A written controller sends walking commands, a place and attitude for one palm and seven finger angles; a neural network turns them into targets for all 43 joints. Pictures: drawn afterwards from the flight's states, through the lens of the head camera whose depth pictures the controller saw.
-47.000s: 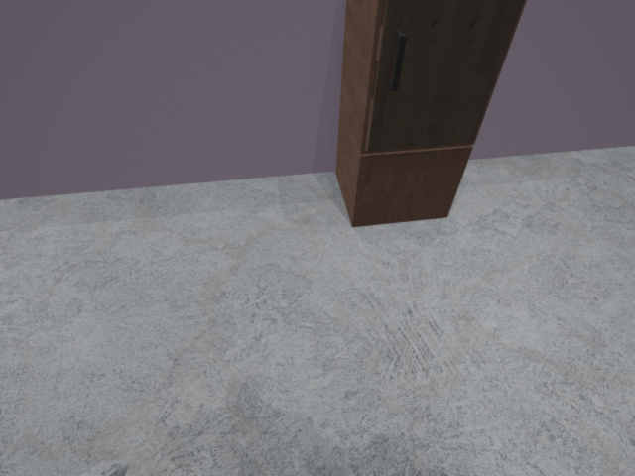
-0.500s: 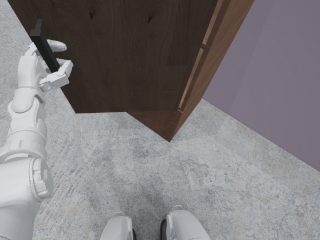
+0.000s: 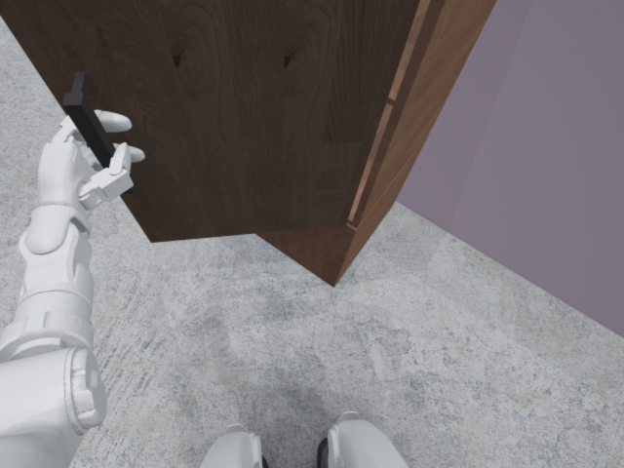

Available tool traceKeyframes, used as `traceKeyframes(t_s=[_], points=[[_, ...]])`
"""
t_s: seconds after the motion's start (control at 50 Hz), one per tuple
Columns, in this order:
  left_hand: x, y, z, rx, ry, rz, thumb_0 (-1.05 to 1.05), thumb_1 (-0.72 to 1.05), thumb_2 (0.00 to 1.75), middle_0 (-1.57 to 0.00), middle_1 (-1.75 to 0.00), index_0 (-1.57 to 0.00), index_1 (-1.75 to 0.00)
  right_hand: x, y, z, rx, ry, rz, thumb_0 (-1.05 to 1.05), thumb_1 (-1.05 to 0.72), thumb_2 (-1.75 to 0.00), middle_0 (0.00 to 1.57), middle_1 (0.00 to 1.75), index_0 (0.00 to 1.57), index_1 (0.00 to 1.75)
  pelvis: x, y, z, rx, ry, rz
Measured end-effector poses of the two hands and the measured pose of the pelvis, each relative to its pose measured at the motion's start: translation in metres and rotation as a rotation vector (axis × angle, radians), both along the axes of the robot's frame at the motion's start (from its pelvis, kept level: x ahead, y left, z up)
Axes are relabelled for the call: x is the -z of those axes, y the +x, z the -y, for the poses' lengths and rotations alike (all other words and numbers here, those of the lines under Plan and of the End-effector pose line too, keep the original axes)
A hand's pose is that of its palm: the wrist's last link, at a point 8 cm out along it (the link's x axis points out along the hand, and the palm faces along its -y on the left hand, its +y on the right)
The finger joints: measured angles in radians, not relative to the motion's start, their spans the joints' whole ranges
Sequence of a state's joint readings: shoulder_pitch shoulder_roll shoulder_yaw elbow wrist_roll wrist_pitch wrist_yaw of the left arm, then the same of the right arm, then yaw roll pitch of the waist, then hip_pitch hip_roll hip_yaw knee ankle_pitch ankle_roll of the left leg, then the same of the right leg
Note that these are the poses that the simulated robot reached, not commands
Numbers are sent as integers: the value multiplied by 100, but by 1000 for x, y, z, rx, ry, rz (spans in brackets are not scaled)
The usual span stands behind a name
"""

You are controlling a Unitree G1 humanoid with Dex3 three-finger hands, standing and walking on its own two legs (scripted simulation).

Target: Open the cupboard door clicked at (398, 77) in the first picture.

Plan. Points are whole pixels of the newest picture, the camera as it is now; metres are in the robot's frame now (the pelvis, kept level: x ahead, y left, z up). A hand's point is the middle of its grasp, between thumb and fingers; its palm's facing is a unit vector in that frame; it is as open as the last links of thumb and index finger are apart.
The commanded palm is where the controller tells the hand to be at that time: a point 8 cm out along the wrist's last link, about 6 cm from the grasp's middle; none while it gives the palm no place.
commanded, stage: pull the door open along its arc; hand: left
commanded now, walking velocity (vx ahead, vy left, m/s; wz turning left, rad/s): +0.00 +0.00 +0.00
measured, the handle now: (106, 139) +0.52 +0.23 +0.06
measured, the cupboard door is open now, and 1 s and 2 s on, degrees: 43 85 83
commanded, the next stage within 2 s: open thumb and fingers to let go in 0.84 s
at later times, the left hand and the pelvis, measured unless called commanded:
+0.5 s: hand (167, 277) +0.33 +0.14 +0.06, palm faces +0.32 -0.95 +0.04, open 5.8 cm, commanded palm +0.27 +0.20 +0.06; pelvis +0.00 -0.01 +0.01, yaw +2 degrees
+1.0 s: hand (248, 348) +0.25 +0.06 +0.06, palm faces +0.43 -0.90 +0.00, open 5.8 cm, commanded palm +0.21 +0.11 +0.06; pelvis +0.00 -0.05 +0.01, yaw +5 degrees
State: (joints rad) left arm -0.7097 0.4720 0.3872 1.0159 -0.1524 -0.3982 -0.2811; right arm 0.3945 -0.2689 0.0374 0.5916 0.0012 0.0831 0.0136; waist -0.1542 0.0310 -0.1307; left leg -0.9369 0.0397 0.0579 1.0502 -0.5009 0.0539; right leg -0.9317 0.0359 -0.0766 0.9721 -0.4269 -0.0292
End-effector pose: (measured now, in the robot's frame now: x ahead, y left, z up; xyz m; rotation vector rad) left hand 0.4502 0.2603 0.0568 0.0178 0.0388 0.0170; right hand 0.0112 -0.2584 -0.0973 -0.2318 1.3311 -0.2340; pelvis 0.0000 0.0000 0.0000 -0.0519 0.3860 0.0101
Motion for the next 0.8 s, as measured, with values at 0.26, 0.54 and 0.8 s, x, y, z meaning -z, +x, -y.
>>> traceKeyframes(t_s=[0.26, 0.54, 0.8], points=[[2, -90, 23, 16, -36, 23, 1, 74, 74, -35, -133, -37, -135, -17, 79, -7, -58, 52, 247, 1, -91, -90, 20, 30, 20, 30, -16, 13, -1, 12, 17, 72], [1, -163, 82, -341, -34, 45, 1, 73, 78, -36, -130, -36, -130, -16, 160, -31, -256, 140, 448, 1, -91, -90, 20, 29, 20, 30, -9, 1, 17, -23, 47, 123], [-2, -209, 128, -437, -19, 5, 2, 73, 78, -32, -131, -36, -133, -13, 150, -10, -274, 148, 438, 1, -91, -90, 20, 30, 20, 30, -13, 2, 43, -51, 67, 167]])
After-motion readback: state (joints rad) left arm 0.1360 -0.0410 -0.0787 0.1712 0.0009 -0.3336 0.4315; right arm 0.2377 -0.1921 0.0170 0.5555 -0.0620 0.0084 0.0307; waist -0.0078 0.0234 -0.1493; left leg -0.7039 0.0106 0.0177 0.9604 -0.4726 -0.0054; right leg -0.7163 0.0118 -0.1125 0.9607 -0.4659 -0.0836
